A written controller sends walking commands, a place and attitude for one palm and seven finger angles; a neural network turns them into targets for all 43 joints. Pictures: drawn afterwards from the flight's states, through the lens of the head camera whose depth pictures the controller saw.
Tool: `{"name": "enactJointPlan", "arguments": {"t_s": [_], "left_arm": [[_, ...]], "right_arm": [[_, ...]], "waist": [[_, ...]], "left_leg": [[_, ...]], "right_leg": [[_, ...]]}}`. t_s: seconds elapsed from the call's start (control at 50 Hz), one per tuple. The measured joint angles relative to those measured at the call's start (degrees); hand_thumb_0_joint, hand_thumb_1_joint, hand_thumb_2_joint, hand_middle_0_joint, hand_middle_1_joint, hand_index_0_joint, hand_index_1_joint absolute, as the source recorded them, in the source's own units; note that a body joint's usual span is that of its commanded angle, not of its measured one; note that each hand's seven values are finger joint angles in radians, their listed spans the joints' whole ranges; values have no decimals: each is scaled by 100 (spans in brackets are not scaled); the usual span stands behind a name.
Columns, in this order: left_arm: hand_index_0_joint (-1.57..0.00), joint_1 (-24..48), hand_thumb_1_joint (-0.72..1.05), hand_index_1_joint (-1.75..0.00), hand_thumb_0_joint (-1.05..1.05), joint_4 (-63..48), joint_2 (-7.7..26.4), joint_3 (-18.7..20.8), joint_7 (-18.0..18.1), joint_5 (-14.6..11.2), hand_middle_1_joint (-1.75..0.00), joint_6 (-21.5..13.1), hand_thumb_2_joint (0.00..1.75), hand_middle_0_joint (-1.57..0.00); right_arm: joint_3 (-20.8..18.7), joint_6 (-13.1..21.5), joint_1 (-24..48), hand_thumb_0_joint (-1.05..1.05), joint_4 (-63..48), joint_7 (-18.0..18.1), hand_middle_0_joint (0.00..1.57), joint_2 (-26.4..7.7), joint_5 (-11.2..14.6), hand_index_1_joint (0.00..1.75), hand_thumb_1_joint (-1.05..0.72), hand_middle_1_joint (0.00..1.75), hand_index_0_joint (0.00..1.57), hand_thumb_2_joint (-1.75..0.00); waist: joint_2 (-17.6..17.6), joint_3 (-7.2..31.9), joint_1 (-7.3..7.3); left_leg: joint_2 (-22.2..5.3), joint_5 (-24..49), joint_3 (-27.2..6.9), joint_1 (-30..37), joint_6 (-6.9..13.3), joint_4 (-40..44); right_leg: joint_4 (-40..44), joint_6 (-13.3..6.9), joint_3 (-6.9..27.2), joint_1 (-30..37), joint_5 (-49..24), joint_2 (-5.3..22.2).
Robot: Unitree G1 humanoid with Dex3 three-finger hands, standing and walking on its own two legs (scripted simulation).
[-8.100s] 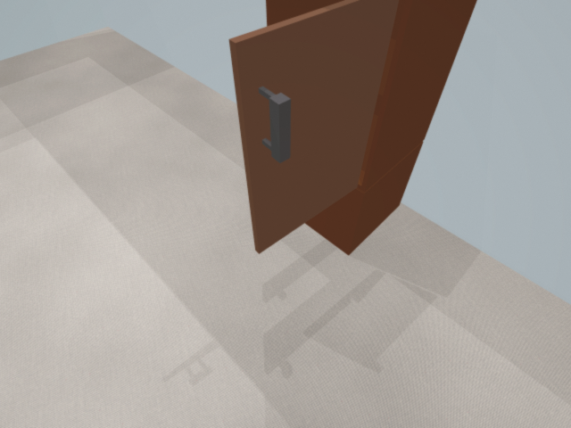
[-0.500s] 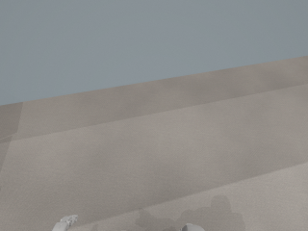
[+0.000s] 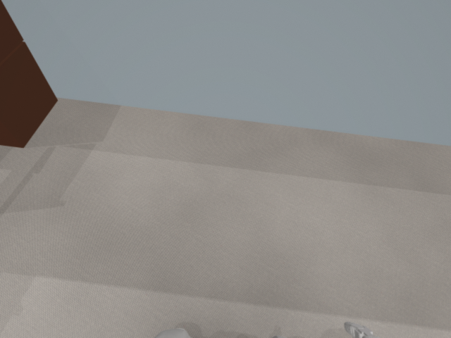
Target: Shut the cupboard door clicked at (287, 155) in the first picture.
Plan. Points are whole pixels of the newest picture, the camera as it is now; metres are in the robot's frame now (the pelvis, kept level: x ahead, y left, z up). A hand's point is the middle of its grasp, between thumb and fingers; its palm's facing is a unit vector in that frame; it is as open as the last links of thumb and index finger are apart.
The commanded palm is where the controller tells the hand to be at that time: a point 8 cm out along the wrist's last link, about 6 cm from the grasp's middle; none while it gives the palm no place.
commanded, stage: walk to a spot facing it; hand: left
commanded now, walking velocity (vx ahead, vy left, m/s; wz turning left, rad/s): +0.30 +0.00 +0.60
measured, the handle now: out of the picture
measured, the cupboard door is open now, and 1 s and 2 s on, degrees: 84 84 84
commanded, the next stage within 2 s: turn to face it in 1.80 s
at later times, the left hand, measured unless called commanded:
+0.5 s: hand (137, 324) +0.15 +0.17 -0.13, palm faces +0.29 -0.93 -0.22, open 7.4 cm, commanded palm none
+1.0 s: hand (104, 281) +0.23 +0.27 -0.15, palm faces +0.53 -0.83 -0.16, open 7.4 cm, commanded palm none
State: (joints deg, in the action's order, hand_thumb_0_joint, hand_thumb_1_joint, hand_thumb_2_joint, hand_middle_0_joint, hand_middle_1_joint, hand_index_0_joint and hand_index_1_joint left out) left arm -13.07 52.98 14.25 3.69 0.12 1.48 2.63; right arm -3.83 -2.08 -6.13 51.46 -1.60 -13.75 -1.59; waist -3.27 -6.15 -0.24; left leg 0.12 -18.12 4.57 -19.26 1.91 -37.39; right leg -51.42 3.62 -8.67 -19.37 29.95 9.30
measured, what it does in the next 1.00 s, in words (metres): walks ahead, turning left: right foot, then left foot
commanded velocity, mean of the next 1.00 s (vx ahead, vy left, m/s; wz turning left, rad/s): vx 0.35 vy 0.00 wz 0.39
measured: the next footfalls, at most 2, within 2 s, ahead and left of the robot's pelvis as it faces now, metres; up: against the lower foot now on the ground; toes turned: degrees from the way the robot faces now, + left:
right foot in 0.36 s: +0.17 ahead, -0.14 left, +0.00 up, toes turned +7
left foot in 0.78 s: +0.29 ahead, +0.18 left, +0.00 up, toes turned +35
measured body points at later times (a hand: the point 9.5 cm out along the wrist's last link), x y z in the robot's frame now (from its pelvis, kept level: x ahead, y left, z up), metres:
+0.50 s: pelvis +0.12 -0.03 +0.02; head +0.17 -0.04 +0.47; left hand +0.14 +0.22 -0.11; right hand +0.22 -0.27 -0.14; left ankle +0.06 +0.09 -0.63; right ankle +0.13 -0.14 -0.72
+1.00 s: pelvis +0.29 +0.10 +0.02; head +0.32 +0.12 +0.47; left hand +0.20 +0.31 -0.14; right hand +0.48 -0.07 -0.12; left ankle +0.26 +0.16 -0.72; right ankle +0.40 -0.03 -0.64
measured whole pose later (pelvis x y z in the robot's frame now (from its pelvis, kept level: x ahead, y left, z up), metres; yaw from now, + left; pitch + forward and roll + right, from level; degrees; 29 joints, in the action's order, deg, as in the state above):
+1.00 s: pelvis +0.29 +0.10 +0.02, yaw +29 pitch -1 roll +0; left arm -13.7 58.3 10.1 2.8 -1.4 2.0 -0.5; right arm -2.7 3.5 -10.6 56.6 1.0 -10.3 -1.1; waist -1.6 -4.9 -2.2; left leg 2.3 -13.7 7.1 -11.1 4.7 -25.0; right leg -63.1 2.6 -2.5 -32.5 14.3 9.4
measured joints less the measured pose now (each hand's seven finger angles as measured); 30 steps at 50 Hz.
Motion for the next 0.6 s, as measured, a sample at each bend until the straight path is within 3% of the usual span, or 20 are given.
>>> {"name": "enactJointPlan", "arguments": {"t_s": [0.04,0.1,0.18,0.28,0.34,0.4,0.44,0.48,0.54,0.6], "left_arm": [[-20,68,91,-30,1,112,83,51,-23,17,-29,85,90,-20],[-20,178,91,-30,1,122,128,91,-112,34,-29,43,90,-20],[-20,294,91,-30,1,3,87,72,-186,33,-29,-57,90,-20],[-20,485,91,-30,1,-133,-19,15,-235,24,-29,-121,90,-20],[-20,533,91,-30,1,-233,-67,-18,-257,24,-29,-248,90,-20],[-20,557,90,-30,0,-285,-220,-58,-176,40,-29,-443,90,-20],[-20,448,90,-30,0,-261,-345,-83,-110,34,-29,-500,90,-20],[-20,284,90,-30,0,-157,-449,-107,-72,25,-29,-548,90,-20],[-20,29,92,-30,0,55,-494,-61,11,15,-29,-640,90,-20],[-20,-219,94,-30,0,264,-400,-66,14,34,-30,-691,90,-20]], "right_arm": [[30,90,-97,1,-47,64,20,43,-18,30,-91,30,20,-90],[76,166,-297,0,-5,120,20,91,-30,30,-91,30,20,-90],[110,202,-573,0,156,117,20,138,-22,30,-91,30,20,-90],[80,166,-869,1,344,82,21,175,-38,30,-91,30,20,-90],[41,118,-1034,1,449,78,21,170,-18,30,-91,30,20,-90],[-27,41,-1033,1,613,75,21,86,5,30,-91,30,20,-90],[-73,-9,-930,1,680,31,21,28,-24,30,-91,30,20,-90],[-104,-31,-807,1,668,-20,20,-18,-40,30,-91,30,20,-90],[-121,-24,-585,1,569,-74,20,-32,-34,30,-91,30,20,-90],[-101,-4,-292,1,450,-116,20,-40,-34,30,-92,30,19,-90]], "waist": [[15,67,-13],[88,131,-20],[216,205,5],[356,238,138],[421,267,210],[544,201,209],[553,162,217],[530,168,239],[422,160,219],[331,98,120]], "left_leg": [[30,-55,-95,23,57,54],[82,146,-276,237,27,498],[130,345,-516,524,30,1009],[170,271,-811,717,-54,1155],[196,-53,-1017,670,-164,774],[135,-941,-896,26,-146,-965],[23,-728,-636,-505,-189,-2129],[-155,-244,-415,-947,-280,-2696],[-356,194,-205,-1369,-373,-2628],[-443,439,-56,-1525,-360,-1920]], "right_leg": [[-900,8,335,-457,-79,-175],[-1249,6,576,-857,-612,-297],[-647,31,711,-985,-969,-362],[662,65,704,-689,-1070,-470],[1754,39,595,-113,-1236,-621],[1811,-301,337,131,-1323,-607],[1942,-368,125,407,-1259,-528],[2293,-337,-92,742,-1295,-463],[2791,-312,-397,1199,-1327,-379],[3082,-249,-668,1568,-1261,-311]]}}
